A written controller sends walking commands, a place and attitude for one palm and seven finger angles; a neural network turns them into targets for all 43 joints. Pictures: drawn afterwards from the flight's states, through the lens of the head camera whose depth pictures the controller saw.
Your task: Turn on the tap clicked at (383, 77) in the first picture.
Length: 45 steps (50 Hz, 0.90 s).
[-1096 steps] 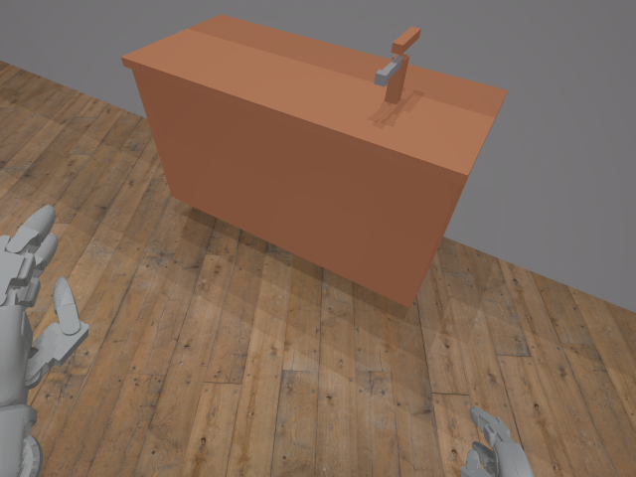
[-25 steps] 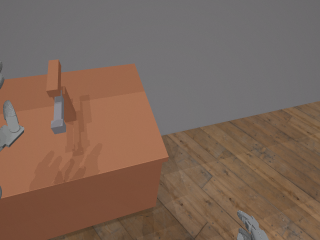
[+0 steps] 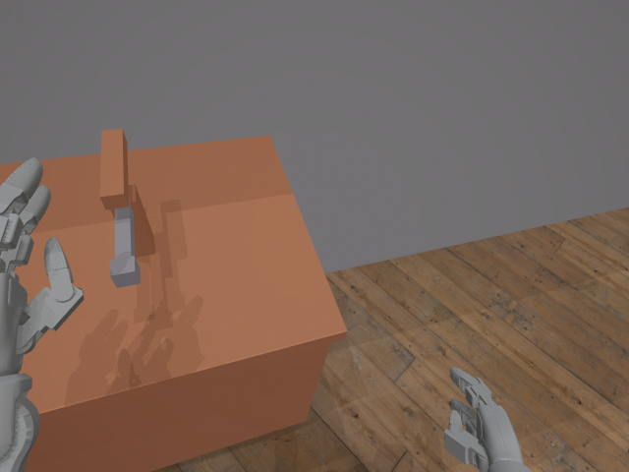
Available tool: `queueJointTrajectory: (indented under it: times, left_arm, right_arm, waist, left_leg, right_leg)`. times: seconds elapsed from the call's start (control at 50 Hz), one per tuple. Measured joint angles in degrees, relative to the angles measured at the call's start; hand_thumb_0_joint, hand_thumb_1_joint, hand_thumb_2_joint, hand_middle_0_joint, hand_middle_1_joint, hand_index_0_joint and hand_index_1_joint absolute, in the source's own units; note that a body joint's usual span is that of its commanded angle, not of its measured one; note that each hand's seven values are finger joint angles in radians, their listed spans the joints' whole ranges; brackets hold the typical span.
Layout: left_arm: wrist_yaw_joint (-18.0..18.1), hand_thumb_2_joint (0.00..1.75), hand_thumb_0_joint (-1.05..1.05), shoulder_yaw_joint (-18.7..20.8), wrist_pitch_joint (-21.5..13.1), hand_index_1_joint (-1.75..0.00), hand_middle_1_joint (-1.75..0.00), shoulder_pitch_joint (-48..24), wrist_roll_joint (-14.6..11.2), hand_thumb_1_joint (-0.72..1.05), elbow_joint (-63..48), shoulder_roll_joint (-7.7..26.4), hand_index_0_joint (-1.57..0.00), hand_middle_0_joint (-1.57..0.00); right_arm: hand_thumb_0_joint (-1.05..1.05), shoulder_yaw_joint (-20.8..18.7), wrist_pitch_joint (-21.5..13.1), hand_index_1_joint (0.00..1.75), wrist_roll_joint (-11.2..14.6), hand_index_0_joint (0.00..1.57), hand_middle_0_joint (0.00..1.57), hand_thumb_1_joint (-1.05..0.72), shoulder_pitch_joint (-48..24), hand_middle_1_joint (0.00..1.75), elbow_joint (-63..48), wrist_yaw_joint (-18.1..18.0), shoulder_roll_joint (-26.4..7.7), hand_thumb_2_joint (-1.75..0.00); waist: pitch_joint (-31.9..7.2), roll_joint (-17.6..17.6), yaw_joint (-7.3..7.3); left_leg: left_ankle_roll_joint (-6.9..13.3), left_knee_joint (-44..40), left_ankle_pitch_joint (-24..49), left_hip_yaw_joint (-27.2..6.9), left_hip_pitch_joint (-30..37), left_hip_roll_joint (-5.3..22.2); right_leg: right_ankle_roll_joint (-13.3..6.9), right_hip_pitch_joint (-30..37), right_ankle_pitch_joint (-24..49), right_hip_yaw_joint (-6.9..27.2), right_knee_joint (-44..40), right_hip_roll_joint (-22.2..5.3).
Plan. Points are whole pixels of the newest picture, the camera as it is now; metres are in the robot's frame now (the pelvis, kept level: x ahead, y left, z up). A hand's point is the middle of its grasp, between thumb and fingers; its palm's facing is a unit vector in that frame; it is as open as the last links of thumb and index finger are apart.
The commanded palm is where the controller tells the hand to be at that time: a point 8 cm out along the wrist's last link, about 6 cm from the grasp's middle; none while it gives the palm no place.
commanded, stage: come to a stop and stand still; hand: left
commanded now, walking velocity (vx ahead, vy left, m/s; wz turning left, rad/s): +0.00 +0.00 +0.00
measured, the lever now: (125, 272) +0.32 +0.28 +0.05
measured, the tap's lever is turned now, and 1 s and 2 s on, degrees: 0 0 0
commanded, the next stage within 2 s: look again from close up in 0.08 s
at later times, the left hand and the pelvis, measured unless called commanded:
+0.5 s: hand (69, 316) +0.20 +0.25 +0.16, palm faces +0.39 -0.86 -0.32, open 7.4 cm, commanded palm +0.14 +0.28 +0.18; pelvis -0.02 +0.00 +0.00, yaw +0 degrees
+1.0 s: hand (124, 353) +0.18 +0.19 +0.17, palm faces +0.34 -0.86 -0.39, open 7.4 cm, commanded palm +0.12 +0.23 +0.18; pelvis -0.05 -0.05 -0.01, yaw -2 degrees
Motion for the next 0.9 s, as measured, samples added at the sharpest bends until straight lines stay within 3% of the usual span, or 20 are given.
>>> queueJointTrajectory:
  times: [0.32,0.62,0.9]
  left_arm:
    - [0.4,0.90,0.01,0.6,1.3,-0.30,-0.30,1.8,0.1,0.89,-0.8,0.5,-0.21,-0.21]
    - [0.2,0.90,0.01,0.1,1.3,-0.30,-0.30,2.9,0.5,0.89,0.5,-0.2,-0.21,-0.21]
    - [-0.6,0.90,0.02,1.8,1.2,-0.30,-0.30,1.8,-0.5,0.89,-2.9,0.7,-0.21,-0.21]
  right_arm:
    - [0.02,0.4,2.5,0.30,0.0,0.20,0.20,-0.90,2.3,0.30,0.0,-0.6,0.6,-0.90]
    - [0.02,0.0,2.1,0.30,0.1,0.20,0.20,-0.90,3.5,0.30,0.8,-1.3,0.0,-0.90]
    - [0.02,-0.5,1.6,0.30,-0.1,0.20,0.20,-0.90,0.9,0.30,-1.7,-0.2,1.1,-0.90]
  waist:
    - [0.8,0.6,-0.41]
    - [0.2,1.3,-0.70]
    - [2.5,0.4,-0.22]
  left_leg:
    - [0.2,-0.2,0.7,-0.1,0.2,-0.1]
    - [-0.3,-0.9,1.9,0.1,0.4,0.3]
    - [-2.4,1.7,2.3,0.7,-3.2,2.2]
  right_leg:
    - [0.2,0.8,1.2,-0.2,-1.3,-0.1]
    - [-0.4,0.7,2.2,0.0,-1.5,0.3]
    - [-2.4,-3.9,2.4,0.4,2.2,2.0]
